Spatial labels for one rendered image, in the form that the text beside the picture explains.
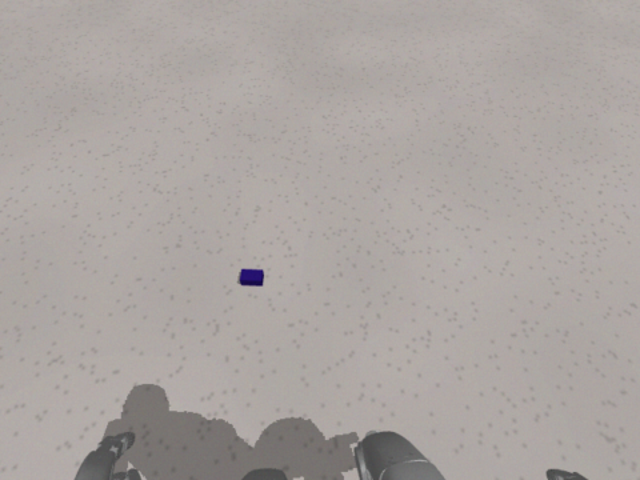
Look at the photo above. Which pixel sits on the small box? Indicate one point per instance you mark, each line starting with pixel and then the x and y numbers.
pixel 251 277

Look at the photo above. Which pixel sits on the left robot hand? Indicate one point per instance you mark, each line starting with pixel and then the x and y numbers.
pixel 99 464

